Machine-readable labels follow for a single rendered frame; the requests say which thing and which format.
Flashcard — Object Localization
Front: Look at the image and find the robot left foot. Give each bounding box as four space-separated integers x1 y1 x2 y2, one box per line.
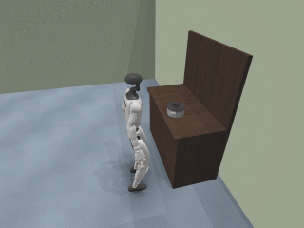
130 166 138 173

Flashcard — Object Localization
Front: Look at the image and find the robot right upper arm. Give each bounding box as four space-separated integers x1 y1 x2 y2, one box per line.
126 101 141 132

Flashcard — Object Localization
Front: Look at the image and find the robot left upper arm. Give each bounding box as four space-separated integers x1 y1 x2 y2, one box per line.
122 88 130 112

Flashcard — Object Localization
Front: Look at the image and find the robot right hand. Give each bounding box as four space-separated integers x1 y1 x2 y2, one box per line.
135 151 146 165

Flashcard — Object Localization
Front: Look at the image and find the robot right forearm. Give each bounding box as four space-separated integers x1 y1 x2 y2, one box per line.
128 127 141 153

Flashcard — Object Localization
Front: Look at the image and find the table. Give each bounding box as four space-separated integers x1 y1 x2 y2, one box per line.
147 30 253 189

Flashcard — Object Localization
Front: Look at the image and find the robot head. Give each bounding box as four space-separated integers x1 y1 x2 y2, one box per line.
124 73 143 101

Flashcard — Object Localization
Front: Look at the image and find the pot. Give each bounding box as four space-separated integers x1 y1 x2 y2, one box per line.
166 108 185 118

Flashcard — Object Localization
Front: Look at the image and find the lid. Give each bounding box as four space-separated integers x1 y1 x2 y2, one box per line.
166 101 185 112

